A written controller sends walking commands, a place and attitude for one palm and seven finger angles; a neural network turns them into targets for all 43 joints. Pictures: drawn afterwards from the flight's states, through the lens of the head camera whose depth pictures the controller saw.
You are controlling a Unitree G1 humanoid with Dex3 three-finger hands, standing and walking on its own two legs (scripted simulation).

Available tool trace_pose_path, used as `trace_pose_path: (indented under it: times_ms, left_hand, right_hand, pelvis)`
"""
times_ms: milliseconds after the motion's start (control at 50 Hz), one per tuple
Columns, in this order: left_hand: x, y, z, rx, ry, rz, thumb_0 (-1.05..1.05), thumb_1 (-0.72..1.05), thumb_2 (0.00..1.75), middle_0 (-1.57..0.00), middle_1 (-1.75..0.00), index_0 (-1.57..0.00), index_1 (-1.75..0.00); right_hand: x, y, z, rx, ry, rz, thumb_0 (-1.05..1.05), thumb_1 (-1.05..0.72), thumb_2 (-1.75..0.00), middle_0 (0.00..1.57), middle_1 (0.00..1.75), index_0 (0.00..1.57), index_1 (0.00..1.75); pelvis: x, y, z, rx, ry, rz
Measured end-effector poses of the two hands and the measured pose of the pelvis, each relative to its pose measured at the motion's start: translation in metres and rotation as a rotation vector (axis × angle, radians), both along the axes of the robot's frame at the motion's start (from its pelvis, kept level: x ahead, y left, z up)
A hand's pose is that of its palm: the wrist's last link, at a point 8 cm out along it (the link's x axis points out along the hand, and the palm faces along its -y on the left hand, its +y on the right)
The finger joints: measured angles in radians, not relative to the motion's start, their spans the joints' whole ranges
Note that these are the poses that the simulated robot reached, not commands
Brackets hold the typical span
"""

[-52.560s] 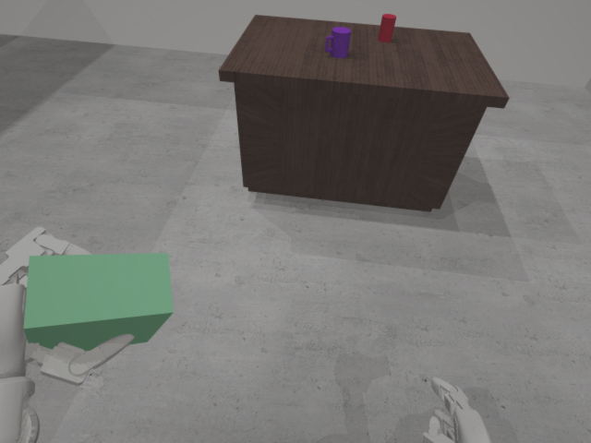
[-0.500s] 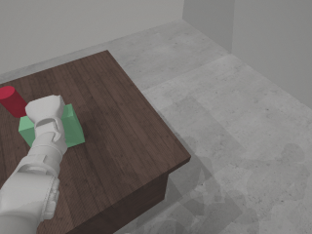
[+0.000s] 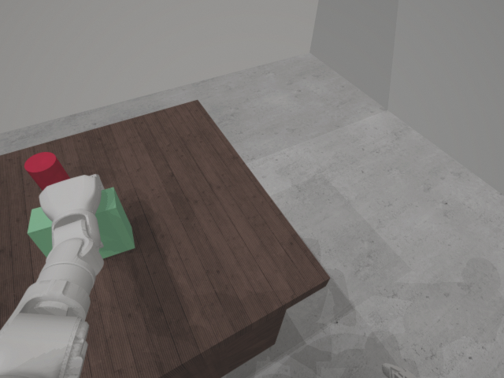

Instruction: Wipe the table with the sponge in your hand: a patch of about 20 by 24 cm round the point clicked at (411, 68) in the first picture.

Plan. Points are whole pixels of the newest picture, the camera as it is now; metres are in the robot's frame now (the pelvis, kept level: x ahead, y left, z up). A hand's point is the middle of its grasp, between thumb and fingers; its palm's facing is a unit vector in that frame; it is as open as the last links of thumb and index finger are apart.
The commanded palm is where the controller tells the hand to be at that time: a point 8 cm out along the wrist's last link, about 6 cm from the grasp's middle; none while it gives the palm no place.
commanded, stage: slide back across to the first lane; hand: left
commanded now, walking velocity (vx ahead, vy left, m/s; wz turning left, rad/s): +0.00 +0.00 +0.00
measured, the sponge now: (90, 236) +0.37 +0.32 -0.03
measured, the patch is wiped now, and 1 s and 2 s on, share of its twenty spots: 1.00 1.00 1.00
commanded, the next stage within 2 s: wipe back along the first lane in 0.10 s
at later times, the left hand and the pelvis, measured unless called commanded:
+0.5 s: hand (65, 241) +0.33 +0.33 +0.01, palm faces -0.07 -0.04 -1.00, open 10.3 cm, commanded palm +0.30 +0.31 +0.05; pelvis +0.01 +0.00 +0.00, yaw +1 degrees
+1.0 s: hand (68, 262) +0.29 +0.31 +0.01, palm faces -0.06 -0.04 -1.00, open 10.3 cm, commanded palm +0.26 +0.29 +0.05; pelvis +0.01 +0.00 +0.00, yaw +1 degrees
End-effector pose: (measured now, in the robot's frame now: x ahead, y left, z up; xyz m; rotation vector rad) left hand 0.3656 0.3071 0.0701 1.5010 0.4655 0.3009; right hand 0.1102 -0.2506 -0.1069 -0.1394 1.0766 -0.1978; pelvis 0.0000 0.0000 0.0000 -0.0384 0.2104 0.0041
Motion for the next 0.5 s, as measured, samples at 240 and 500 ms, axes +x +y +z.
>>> trace_pose_path:
  times_ms: [240,500]
  left_hand:
    - [-0.025,0.023,0.0,0.014,-0.003,0.038,0.0,-0.55,1.11,-0.69,-1.34,-0.71,-1.38]
    - [-0.049,0.016,-0.002,0.016,-0.018,0.029,-0.01,-0.52,1.09,-0.65,-1.36,-0.68,-1.41]
  right_hand:
    - [0.037,0.001,0.009,-0.001,-0.041,0.037,0.0,-0.9,-0.9,0.2,0.3,0.2,0.3]
    - [0.051,0.008,0.011,0.009,-0.075,0.062,0.01,-0.9,-0.9,0.2,0.3,0.2,0.3]
  pelvis:
    - [0.013,0.001,0.003,-0.004,-0.022,0.012]
    - [0.012,0.001,0.003,-0.004,-0.041,0.019]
